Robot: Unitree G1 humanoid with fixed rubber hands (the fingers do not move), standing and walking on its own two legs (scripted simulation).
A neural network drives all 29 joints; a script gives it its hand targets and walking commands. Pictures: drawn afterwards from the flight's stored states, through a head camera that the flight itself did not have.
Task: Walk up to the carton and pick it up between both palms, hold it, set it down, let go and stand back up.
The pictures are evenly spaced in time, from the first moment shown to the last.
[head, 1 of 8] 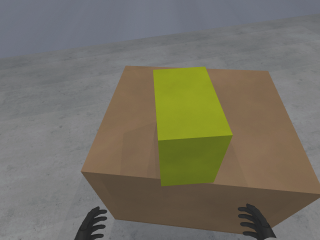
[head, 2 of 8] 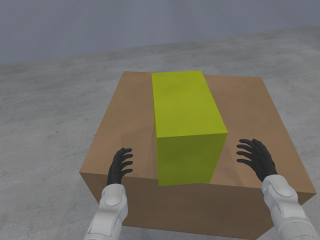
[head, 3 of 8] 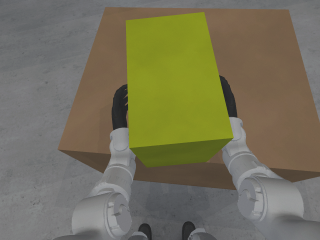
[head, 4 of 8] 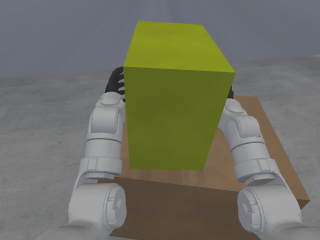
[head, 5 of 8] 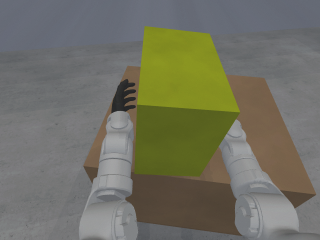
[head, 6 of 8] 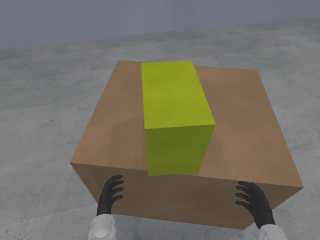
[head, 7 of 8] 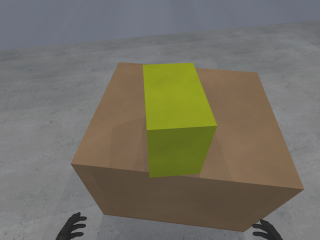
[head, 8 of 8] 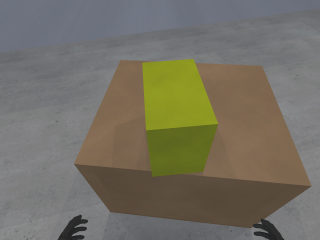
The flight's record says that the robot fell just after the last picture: no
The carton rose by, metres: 0.25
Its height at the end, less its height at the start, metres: +0.00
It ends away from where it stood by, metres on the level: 0.01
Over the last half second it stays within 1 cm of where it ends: yes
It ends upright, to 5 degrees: yes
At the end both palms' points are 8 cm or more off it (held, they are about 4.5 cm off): yes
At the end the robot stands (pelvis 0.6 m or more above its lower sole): yes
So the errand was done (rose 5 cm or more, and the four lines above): yes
